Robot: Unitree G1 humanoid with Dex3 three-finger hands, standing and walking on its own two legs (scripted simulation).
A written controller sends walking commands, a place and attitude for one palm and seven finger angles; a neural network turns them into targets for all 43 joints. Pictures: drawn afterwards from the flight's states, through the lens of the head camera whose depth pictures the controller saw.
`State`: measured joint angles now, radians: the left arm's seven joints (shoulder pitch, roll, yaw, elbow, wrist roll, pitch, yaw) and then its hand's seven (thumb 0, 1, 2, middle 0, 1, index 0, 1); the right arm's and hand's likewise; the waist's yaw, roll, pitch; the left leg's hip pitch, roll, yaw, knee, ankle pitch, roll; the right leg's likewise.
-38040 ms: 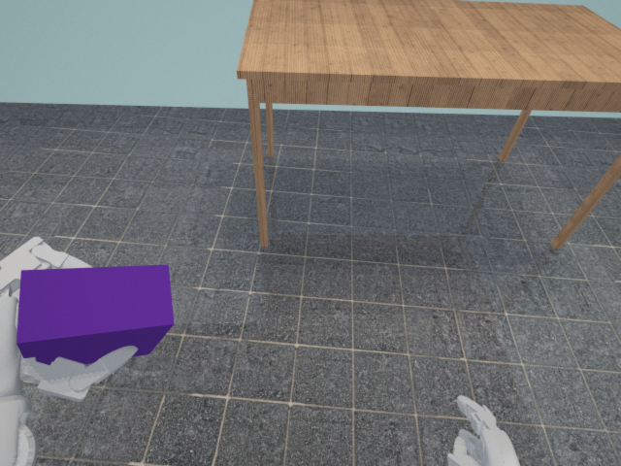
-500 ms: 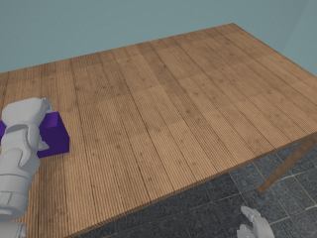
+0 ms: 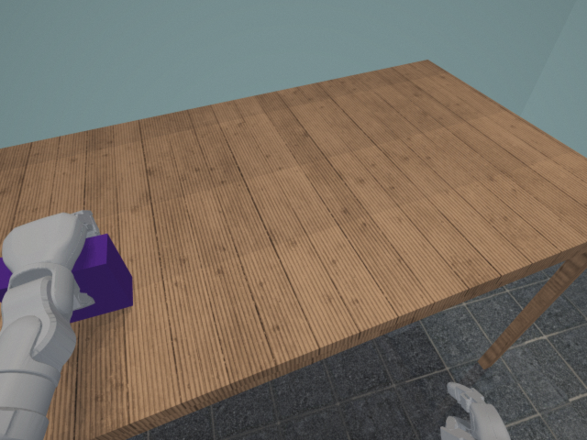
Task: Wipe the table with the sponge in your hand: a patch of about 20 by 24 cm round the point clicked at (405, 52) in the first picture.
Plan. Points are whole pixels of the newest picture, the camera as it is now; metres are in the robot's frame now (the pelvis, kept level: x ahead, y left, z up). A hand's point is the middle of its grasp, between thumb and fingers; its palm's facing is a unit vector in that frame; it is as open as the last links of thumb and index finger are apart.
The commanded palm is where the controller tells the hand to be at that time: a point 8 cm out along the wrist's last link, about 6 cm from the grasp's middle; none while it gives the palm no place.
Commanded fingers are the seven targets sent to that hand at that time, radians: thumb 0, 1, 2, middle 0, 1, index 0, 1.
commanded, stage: wipe back along the first lane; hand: left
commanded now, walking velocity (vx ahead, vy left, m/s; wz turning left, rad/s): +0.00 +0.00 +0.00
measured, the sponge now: (76, 290) +0.29 +0.36 +0.04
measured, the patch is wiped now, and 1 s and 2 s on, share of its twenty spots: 1.00 1.00 1.00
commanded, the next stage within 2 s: lift the sponge slowly off the table in 1.08 s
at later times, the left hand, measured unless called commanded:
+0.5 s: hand (71, 287) +0.26 +0.33 +0.09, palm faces +0.03 -0.07 -1.00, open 9.9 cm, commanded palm +0.22 +0.31 +0.13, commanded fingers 0.00 0.10 1.30 -1.20 -1.60 -1.20 -1.60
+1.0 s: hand (69, 329) +0.21 +0.30 +0.09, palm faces +0.09 -0.09 -0.99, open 9.9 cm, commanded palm +0.16 +0.29 +0.13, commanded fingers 0.00 0.10 1.30 -1.20 -1.60 -1.20 -1.60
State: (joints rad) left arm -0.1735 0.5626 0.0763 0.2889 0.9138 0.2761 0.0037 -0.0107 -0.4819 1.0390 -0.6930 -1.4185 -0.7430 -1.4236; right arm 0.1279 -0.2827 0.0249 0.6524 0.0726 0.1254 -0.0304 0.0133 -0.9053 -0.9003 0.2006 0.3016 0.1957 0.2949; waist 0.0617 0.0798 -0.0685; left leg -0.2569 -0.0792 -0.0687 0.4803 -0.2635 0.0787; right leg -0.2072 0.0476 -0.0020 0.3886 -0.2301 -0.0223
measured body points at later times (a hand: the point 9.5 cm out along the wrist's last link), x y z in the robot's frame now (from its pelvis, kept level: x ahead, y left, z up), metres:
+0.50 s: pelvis +0.00 -0.01 +0.00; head +0.00 -0.03 +0.45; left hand +0.26 +0.33 +0.14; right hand +0.21 -0.24 -0.09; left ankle -0.01 +0.07 -0.74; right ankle -0.02 -0.12 -0.74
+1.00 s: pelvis +0.00 +0.00 +0.00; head -0.02 -0.03 +0.45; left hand +0.20 +0.30 +0.14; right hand +0.24 -0.20 -0.08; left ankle -0.01 +0.07 -0.74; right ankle -0.02 -0.12 -0.74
